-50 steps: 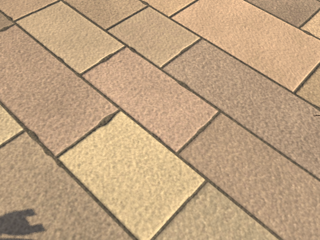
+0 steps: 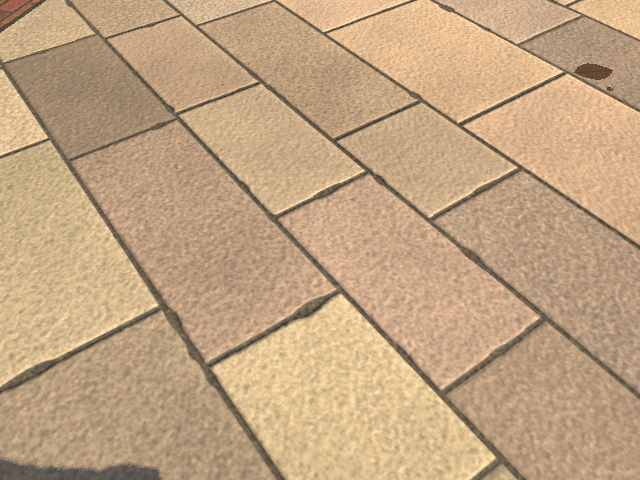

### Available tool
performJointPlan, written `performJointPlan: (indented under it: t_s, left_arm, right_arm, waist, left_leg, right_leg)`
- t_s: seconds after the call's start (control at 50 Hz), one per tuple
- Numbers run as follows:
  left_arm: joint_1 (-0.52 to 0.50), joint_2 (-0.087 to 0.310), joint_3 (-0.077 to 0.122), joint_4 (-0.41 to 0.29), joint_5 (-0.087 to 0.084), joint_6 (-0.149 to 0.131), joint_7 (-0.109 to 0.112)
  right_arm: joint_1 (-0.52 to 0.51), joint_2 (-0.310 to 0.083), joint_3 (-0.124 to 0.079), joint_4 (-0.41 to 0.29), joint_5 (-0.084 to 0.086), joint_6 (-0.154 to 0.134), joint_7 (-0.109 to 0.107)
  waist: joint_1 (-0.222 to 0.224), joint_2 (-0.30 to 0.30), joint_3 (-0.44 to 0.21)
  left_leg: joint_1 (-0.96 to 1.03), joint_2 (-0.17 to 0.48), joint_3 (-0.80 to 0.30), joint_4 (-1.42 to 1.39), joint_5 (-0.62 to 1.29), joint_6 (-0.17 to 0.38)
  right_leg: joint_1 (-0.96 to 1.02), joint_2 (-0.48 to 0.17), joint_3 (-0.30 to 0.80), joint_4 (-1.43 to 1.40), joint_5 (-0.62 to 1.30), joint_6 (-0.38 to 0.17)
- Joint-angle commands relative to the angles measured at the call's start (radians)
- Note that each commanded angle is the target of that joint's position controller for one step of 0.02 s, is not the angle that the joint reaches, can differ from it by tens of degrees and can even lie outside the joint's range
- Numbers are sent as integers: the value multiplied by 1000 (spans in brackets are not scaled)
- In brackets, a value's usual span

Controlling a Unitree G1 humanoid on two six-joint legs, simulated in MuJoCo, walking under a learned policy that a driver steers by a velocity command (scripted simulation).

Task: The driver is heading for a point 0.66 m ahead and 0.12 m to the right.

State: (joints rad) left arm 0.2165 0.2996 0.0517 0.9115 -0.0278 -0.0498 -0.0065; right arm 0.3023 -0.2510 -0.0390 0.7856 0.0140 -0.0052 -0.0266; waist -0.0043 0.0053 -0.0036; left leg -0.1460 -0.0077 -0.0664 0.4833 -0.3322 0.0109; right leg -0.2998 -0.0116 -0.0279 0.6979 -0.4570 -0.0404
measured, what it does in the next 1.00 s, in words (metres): walks ahead: left foot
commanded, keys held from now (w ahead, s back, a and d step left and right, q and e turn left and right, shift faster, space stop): w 0.60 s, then w+e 0.32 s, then no key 0.08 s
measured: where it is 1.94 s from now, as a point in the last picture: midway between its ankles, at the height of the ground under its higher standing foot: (344, 414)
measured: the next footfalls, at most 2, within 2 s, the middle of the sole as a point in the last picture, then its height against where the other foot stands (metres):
left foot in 0.54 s outside the picture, level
right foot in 1.06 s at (401, 406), level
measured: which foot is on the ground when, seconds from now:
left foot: down 0.00-0.06, up 0.08-0.52, down 0.54-1.00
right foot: down 0.00-0.54, up 0.56-1.00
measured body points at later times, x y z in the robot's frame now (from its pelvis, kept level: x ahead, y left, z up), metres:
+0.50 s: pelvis +0.20 -0.01 -0.01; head +0.24 -0.01 +0.44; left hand +0.12 +0.26 -0.14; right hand +0.47 -0.21 -0.08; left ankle +0.38 +0.12 -0.72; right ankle +0.02 -0.11 -0.74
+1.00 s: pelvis +0.50 +0.00 +0.00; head +0.52 -0.01 +0.45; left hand +0.72 +0.21 -0.10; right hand +0.48 -0.28 -0.14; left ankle +0.38 +0.11 -0.74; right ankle +0.67 -0.16 -0.70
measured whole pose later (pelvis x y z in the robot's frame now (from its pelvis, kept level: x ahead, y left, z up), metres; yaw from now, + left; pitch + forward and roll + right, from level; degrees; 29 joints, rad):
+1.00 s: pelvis +0.50 +0.00 +0.00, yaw -9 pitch +1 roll +3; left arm 0.11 0.26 0.04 0.76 -0.01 -0.06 -0.04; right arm 0.30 -0.27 -0.05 0.91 0.00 -0.08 0.00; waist -0.07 -0.04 0.04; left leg 0.09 -0.06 0.20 0.20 -0.31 0.02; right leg -0.64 -0.09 0.01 0.61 0.05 -0.03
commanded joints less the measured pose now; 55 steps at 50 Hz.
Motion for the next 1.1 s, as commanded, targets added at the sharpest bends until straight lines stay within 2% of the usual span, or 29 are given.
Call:
performJointPlan:
  t_s: [0.02, 0.04, 0.06, 0.08, 0.1, 0.12, 0.16, 0.2, 0.26, 0.32, 0.4, 0.46, 0.5, 0.52, 0.54, 0.56, 0.58, 0.6, 0.62, 0.64, 0.66, 0.7, 0.76, 0.88, 0.96, 1.02, 1.06, 1.08, 1.1]
  left_arm:
    - [31, 66, 19, -17, 1, -46, -20]
    - [115, 75, 27, 26, 10, -44, -20]
    - [214, 107, 37, 49, 13, -45, -17]
    - [290, 236, 60, 46, 12, -47, -15]
    - [260, 218, 50, 37, 29, -56, -22]
    - [179, 162, 33, 11, 24, -64, -18]
    - [119, 123, 18, -12, 24, -64, -13]
    - [144, 89, 4, -9, 28, -58, -12]
    - [190, 102, 1, 3, 26, -48, -2]
    - [201, 119, 1, 5, 27, -37, 11]
    - [257, 127, 3, 25, 17, -30, 17]
    - [260, 136, 12, 33, 9, -20, 18]
    - [242, 163, 24, 26, 13, -12, 21]
    - [226, 169, 26, 21, 18, -4, 22]
    - [218, 155, 20, 9, 26, 2, 25]
    - [290, 65, -6, -22, 41, -7, 21]
    - [366, -17, -32, -7, 29, -30, 12]
    - [237, 109, 2, -35, -8, -50, 4]
    - [146, 136, 11, -68, -28, -59, 3]
    - [108, 121, 11, -73, -20, -62, 9]
    - [118, 105, 16, -66, -8, -54, 12]
    - [173, 59, 13, -49, -7, -23, 14]
    - [119, 47, 15, -81, -1, 4, 21]
    - [-75, 22, 2, -157, 12, -18, -9]
    - [-198, 5, -10, -234, 20, -23, -36]
    - [-131, 49, 9, -252, 29, -29, -55]
    - [86, 133, 51, -200, 29, -32, -44]
    - [193, 219, 68, -183, 47, -21, -20]
    - [146, 244, 54, -192, 58, -17, -16]
  right_arm:
    - [-120, -181, -47, -77, 18, -17, 0]
    - [-121, -154, -40, -77, 8, -17, 1]
    - [-132, -91, -22, -87, -4, -22, 5]
    - [-132, -42, -9, -134, -9, -37, 3]
    - [-130, -110, -30, -142, 25, -53, -4]
    - [-122, -144, -39, -132, 41, -66, 1]
    - [-121, -140, -43, -105, 17, -82, 12]
    - [-141, -123, -45, -102, 1, -84, 27]
    - [-191, -83, -35, -119, -1, -77, 38]
    - [-292, -52, -18, -153, 4, -81, 47]
    - [-402, -53, -10, -186, 13, -90, 67]
    - [-424, -79, -15, -203, 15, -98, 81]
    - [-345, -124, -33, -185, 10, -97, 78]
    - [-215, -160, -52, -148, 10, -94, 70]
    - [-38, -198, -72, -98, 10, -88, 57]
    - [109, -282, -92, -66, -16, -81, 48]
    - [134, -261, -80, -44, -9, -81, 57]
    - [82, -178, -57, -41, 0, -83, 55]
    - [-11, -155, -48, -49, 2, -85, 52]
    - [-72, -136, -43, -52, -7, -91, 53]
    - [-111, -110, -37, -51, -19, -100, 56]
    - [-137, -87, -36, -32, -25, -116, 60]
    - [-124, -113, -43, 7, -26, -132, 54]
    - [-74, -161, -47, 43, -24, -123, 28]
    - [11, -177, -49, 88, -9, -86, 19]
    - [1, -211, -54, 92, 1, -51, 7]
    - [-25, -211, -50, 82, -1, -39, 0]
    - [3, -157, -26, 50, -34, -51, 1]
    - [188, -44, 16, 73, -37, -67, 30]
  waist:
    - [67, 125, 67]
    - [96, 95, 35]
    - [128, -16, 8]
    - [131, -287, -19]
    - [115, -254, 19]
    - [81, -169, 107]
    - [58, -111, 122]
    - [60, -106, 93]
    - [70, -88, 78]
    - [91, -84, 102]
    - [113, -84, 149]
    - [82, -91, 145]
    - [18, -121, 62]
    - [-56, -128, -29]
    - [-139, -118, -142]
    - [-133, 64, -311]
    - [-92, 248, -439]
    - [-111, 166, -277]
    - [-85, 113, -118]
    - [-53, 33, -50]
    - [-15, 38, -16]
    - [28, 72, -13]
    - [34, 60, 51]
    - [-33, 17, 86]
    - [-73, -6, 119]
    - [-12, 61, 28]
    - [112, 40, -106]
    - [126, -104, -252]
    - [10, -274, -445]
  left_leg:
    - [-158, 188, -222, -233, -170, 147]
    - [-223, 140, -161, -151, -124, 122]
    - [-317, 68, -68, 57, -78, 73]
    - [-513, -50, 51, 384, -171, -2]
    - [-613, -33, -31, 575, -272, 2]
    - [-684, 34, -62, 642, -174, 25]
    - [-694, 91, -27, 614, 6, 44]
    - [-639, 112, 2, 548, 119, 35]
    - [-633, 103, 50, 437, 210, -5]
    - [-560, 84, 81, 239, 327, -28]
    - [-489, 54, 99, 85, 412, -17]
    - [-476, 45, 85, 28, 360, 27]
    - [-340, -1, 111, 29, 293, 65]
    - [-171, -32, 136, 22, 286, 96]
    - [100, -1, 105, 37, 301, 131]
    - [510, 249, -240, 68, 202, 241]
    - [629, 403, -668, -116, -50, 334]
    - [507, 358, -623, -192, -147, 278]
    - [334, 337, -459, -225, -77, 242]
    - [186, 305, -346, -258, 50, 225]
    - [88, 265, -247, -288, 146, 210]
    - [-12, 233, -139, -345, 199, 205]
    - [-74, 232, -25, -397, 269, 210]
    - [-7, 197, 160, -412, 383, 167]
    - [156, 243, 194, -318, 589, 157]
    - [243, 258, 194, -131, 967, 122]
    - [176, 190, 232, 185, 960, 55]
    - [-60, 122, 241, 489, 528, 6]
    - [-378, -38, 115, 835, -388, -49]
  right_leg:
    - [124, 9, -36, -202, 212, -27]
    - [262, 34, -39, -218, 261, -8]
    - [379, -69, 119, -294, 175, -30]
    - [477, -305, 544, -468, -8, -156]
    - [413, -400, 769, -557, -206, -260]
    - [377, -378, 692, -560, -261, -243]
    - [364, -289, 492, -559, -74, -170]
    - [358, -226, 344, -565, 154, -132]
    - [357, -197, 225, -570, 414, -141]
    - [290, -170, 143, -592, 481, -133]
    - [281, -197, 115, -608, 477, -140]
    - [377, -242, 107, -550, 612, -126]
    - [429, -247, 91, -423, 946, -105]
    - [417, -224, 65, -268, 1112, -88]
    - [290, -184, 44, -55, 1078, -58]
    - [-67, -75, 12, 318, 676, -15]
    - [-283, 75, 129, 555, -109, 9]
    - [-388, 15, 180, 636, -92, -7]
    - [-416, -35, 141, 615, 9, -18]
    - [-375, -79, 127, 567, 96, -16]
    - [-321, -111, 131, 520, 153, -11]
    - [-236, -138, 140, 484, 193, 2]
    - [-306, -144, 155, 410, 268, 28]
    - [-325, -107, 75, 41, 586, 35]
    - [-378, -75, 27, -98, 534, 9]
    - [-250, 2, -22, -132, 407, -30]
    - [66, 47, -19, -248, 591, -80]
    - [394, -147, 199, -157, 1054, -143]
    - [711, -431, 608, -135, 1340, -384]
